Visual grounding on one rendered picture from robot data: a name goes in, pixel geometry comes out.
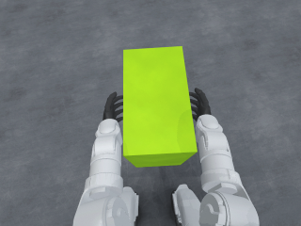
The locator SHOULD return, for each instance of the robot right foot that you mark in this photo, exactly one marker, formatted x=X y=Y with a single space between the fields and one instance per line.
x=172 y=205

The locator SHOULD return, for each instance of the carton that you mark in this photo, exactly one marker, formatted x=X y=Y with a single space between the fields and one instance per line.
x=158 y=127

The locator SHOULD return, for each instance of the robot left forearm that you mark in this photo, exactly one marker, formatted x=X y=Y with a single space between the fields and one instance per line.
x=105 y=164

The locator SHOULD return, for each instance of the robot left upper arm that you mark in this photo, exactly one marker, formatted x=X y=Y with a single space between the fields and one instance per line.
x=107 y=211

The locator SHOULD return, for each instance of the robot left shin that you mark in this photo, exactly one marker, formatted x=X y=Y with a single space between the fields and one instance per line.
x=128 y=189

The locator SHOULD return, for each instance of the robot right hand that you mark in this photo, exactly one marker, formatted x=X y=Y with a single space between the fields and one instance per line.
x=202 y=104

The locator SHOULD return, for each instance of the robot left hand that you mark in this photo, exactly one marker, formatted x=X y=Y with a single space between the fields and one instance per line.
x=110 y=107

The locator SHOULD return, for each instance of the robot right upper arm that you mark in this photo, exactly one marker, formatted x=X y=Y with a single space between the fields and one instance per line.
x=223 y=209

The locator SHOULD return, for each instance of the robot right forearm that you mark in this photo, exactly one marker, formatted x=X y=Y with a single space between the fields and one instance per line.
x=218 y=173

